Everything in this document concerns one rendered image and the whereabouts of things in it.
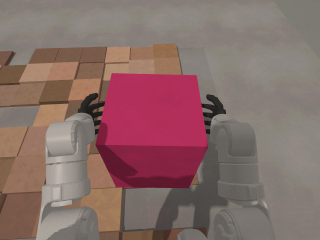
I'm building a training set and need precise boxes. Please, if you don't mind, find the right robot upper arm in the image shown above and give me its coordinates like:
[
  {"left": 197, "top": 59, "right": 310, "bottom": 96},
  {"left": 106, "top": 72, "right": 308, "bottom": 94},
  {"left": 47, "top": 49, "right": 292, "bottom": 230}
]
[{"left": 213, "top": 207, "right": 275, "bottom": 240}]

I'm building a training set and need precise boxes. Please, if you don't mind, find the robot right thigh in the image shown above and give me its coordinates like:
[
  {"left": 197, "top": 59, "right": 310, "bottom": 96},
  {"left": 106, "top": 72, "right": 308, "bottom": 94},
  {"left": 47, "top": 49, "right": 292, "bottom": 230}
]
[{"left": 177, "top": 228, "right": 208, "bottom": 240}]

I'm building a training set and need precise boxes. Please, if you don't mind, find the robot left hand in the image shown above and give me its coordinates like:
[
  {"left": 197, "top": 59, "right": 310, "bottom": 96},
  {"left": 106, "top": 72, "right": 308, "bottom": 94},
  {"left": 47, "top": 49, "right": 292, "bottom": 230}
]
[{"left": 78, "top": 93, "right": 105, "bottom": 135}]

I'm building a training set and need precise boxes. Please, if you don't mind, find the robot right hand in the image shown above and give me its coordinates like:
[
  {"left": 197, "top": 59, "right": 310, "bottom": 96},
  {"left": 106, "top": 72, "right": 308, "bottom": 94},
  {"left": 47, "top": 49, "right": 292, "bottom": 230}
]
[{"left": 201, "top": 94, "right": 226, "bottom": 134}]

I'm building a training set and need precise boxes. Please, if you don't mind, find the carton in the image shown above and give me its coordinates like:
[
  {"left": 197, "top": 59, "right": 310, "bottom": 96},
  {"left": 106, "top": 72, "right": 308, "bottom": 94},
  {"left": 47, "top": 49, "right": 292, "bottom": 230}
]
[{"left": 95, "top": 73, "right": 208, "bottom": 188}]

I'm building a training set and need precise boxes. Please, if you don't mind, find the left robot upper arm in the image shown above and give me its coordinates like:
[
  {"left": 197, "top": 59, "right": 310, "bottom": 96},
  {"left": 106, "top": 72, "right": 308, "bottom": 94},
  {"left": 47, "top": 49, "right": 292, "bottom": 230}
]
[{"left": 37, "top": 206, "right": 100, "bottom": 240}]

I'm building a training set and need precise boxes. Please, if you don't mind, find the robot left forearm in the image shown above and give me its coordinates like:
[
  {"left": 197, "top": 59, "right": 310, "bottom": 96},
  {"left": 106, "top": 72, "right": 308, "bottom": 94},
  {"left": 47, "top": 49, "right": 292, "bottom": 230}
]
[{"left": 36, "top": 112, "right": 95, "bottom": 240}]

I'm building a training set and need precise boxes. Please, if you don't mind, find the robot right forearm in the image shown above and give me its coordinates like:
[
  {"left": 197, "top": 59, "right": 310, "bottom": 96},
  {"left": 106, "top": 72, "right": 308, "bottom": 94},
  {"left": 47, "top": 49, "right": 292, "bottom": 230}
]
[{"left": 209, "top": 114, "right": 276, "bottom": 240}]

